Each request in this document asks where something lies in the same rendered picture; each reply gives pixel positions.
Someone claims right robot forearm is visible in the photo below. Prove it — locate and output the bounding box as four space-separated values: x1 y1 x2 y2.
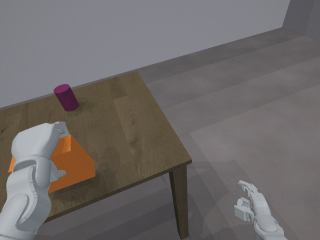
253 213 288 240

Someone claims left robot forearm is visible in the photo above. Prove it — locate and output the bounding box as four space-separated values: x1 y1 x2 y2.
0 156 52 240

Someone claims sponge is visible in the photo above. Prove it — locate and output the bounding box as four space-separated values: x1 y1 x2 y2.
8 134 96 194

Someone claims left robot hand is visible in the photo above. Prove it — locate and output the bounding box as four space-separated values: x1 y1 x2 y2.
11 121 70 183

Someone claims table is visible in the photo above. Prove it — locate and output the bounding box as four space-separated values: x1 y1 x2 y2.
0 71 192 240

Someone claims right robot hand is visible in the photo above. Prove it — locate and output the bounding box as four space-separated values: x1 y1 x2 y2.
234 180 272 224

